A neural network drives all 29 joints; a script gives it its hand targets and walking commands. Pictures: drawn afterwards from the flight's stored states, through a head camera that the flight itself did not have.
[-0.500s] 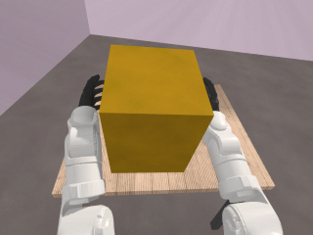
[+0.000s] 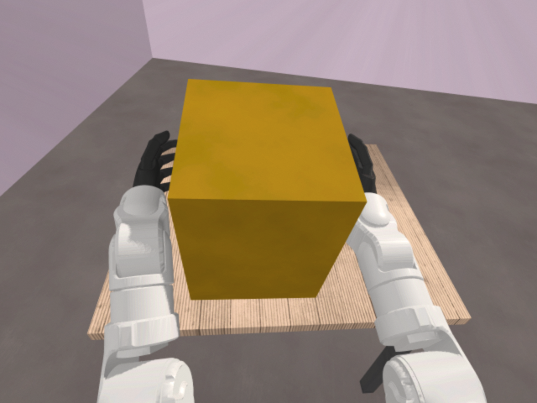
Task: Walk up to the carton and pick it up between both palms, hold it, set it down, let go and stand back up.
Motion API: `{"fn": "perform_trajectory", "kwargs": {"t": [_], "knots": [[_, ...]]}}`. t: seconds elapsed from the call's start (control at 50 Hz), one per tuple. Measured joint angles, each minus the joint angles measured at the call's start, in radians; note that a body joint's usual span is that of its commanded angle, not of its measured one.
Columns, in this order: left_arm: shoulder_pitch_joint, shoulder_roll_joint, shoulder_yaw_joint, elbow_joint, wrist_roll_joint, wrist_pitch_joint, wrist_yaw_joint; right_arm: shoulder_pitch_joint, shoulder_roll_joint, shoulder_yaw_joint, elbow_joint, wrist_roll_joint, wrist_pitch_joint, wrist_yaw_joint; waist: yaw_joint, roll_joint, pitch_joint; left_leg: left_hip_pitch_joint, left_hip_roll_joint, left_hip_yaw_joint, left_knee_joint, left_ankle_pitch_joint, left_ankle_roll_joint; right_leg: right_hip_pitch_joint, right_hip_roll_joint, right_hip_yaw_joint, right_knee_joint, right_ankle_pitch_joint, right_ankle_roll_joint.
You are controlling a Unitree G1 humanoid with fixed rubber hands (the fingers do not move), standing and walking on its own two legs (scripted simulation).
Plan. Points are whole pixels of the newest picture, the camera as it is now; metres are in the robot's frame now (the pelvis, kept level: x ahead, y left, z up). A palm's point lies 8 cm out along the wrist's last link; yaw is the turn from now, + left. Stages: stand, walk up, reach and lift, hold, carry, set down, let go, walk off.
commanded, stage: hold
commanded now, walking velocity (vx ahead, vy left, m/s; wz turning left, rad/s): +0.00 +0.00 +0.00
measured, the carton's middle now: (257, 198) +0.37 +0.01 +0.14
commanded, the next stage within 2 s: none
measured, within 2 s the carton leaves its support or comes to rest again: neither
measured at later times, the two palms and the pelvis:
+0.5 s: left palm (146, 187) +0.35 +0.16 +0.18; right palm (355, 184) +0.36 -0.13 +0.18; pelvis +0.00 +0.00 +0.00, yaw +0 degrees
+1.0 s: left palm (151, 186) +0.36 +0.15 +0.18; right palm (358, 187) +0.36 -0.14 +0.17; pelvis +0.00 +0.00 +0.00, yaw +0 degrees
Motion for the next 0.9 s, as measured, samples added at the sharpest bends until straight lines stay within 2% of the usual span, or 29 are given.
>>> {"fn": "perform_trajectory", "kwargs": {"t": [0.32,0.42,0.9], "knots": [[-0.027,-0.003,0.015,0.031,0.01,-0.007,-0.002,-0.028,0.001,-0.017,0.033,-0.009,-0.005,0.012,-0.002,0.004,-0.002,-0.004,0.001,0.001,-0.008,0.004,-0.002,-0.007,0.001,0.0,-0.001,0.0,-0.002],[0.0,-0.002,0.003,-0.006,0.001,-0.016,0.001,-0.013,-0.022,0.028,0.008,0.032,-0.022,-0.009,0.004,0.009,-0.002,-0.003,0.006,-0.002,0.01,-0.008,-0.004,0.004,0.007,-0.002,-0.006,0.0,-0.003],[-0.046,0.005,0.015,0.072,0.012,-0.028,-0.001,-0.045,-0.002,-0.024,0.075,-0.005,-0.035,0.009,0.012,0.0,-0.013,-0.013,0.001,-0.007,0.001,0.008,-0.002,-0.011,0.002,-0.008,0.002,0.004,-0.004]]}}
